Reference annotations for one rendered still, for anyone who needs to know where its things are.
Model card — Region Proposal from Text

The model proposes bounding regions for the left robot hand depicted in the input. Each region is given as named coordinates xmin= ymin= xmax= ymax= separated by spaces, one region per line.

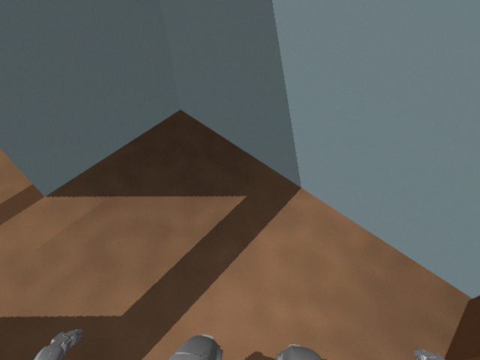
xmin=34 ymin=329 xmax=83 ymax=360

